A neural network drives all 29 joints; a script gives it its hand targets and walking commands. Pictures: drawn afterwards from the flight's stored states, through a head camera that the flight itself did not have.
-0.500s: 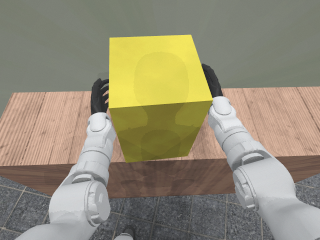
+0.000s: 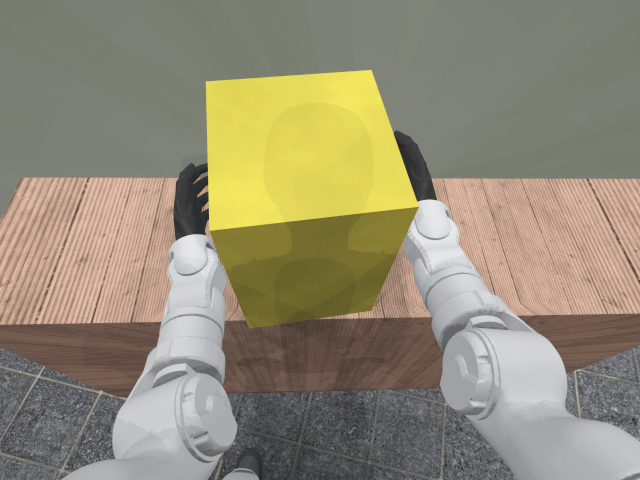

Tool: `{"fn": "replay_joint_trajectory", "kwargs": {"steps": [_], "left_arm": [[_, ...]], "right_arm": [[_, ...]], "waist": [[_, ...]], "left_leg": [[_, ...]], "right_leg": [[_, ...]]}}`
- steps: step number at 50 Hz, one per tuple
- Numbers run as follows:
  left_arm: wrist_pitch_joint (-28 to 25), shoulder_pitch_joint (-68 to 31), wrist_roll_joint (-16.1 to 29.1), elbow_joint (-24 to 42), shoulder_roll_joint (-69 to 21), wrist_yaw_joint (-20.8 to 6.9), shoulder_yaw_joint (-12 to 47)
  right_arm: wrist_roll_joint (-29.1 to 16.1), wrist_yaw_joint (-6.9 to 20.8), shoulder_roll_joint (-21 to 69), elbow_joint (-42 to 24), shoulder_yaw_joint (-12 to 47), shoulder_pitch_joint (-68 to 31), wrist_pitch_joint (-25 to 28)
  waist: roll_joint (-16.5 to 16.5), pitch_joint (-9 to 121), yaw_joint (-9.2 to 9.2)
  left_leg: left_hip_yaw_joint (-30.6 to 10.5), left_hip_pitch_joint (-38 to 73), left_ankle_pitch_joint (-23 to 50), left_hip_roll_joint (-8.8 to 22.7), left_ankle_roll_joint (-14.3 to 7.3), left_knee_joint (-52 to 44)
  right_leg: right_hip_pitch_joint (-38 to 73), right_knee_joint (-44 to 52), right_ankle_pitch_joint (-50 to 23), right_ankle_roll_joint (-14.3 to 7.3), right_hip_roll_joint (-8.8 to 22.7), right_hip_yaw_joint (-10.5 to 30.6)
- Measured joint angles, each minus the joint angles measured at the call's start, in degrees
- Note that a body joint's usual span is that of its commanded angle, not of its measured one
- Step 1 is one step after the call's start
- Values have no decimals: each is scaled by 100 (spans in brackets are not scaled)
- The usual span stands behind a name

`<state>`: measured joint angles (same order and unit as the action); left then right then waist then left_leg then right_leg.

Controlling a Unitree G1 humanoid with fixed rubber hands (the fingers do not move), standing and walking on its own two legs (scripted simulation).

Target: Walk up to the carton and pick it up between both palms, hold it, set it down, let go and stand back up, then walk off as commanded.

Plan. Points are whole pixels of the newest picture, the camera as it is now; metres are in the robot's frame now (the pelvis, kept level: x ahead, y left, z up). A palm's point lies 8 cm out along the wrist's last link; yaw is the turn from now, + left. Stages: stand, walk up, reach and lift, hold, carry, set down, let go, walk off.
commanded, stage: reach and lift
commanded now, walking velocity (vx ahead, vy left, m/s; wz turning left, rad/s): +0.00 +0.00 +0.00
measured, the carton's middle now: (302, 215) +0.44 +0.04 +0.02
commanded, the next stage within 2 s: none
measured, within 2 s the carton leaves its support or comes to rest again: leaves its support in 0.80 s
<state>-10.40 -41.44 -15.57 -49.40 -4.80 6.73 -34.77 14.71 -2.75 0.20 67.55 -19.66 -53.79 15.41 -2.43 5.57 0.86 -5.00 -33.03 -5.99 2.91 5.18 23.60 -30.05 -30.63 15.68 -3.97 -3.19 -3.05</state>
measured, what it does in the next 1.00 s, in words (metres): stands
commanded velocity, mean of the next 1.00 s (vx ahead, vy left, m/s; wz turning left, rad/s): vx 0.00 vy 0.00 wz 0.00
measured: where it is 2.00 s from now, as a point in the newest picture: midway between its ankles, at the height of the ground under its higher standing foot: outside the picture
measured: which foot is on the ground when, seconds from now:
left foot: down 0.00-1.00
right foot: down 0.00-1.00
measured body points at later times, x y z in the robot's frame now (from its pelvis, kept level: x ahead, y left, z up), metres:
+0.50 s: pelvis +0.00 +0.00 +0.00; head +0.09 +0.01 +0.44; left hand +0.42 +0.19 +0.03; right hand +0.46 -0.10 +0.07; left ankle +0.05 +0.18 -0.73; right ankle -0.02 -0.06 -0.73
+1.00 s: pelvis -0.01 +0.00 +0.00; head +0.06 +0.02 +0.44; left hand +0.40 +0.19 +0.04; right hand +0.44 -0.10 +0.08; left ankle +0.05 +0.18 -0.73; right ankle -0.02 -0.06 -0.73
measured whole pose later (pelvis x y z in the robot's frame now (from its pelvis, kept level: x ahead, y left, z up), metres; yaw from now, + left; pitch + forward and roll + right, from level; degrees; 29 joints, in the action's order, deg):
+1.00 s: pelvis -0.01 +0.00 +0.00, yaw +0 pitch +14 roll +1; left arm -14.5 -39.8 -16.4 -49.3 -5.6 6.7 -34.2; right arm 17.8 -3.6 0.6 67.6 -20.9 -50.9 22.3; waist -3.1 5.6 0.9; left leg -5.0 -32.9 -4.9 2.9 5.1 23.3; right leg -30.0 -30.5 14.7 -3.9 -3.2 -3.1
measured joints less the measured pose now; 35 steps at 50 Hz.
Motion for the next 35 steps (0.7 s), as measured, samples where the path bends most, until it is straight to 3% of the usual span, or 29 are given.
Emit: {"fn": "replay_joint_trajectory", "kwargs": {"steps": [35], "left_arm": [[-62, 28, -86, 49, -57, -58, -105]], "right_arm": [[191, -15, 40, -2, -120, 65, 205]], "waist": [[2, 0, 0]], "left_leg": [[1, 8, 15, 0, 0, -26]], "right_leg": [[0, 8, -13, 7, 1, 0]]}}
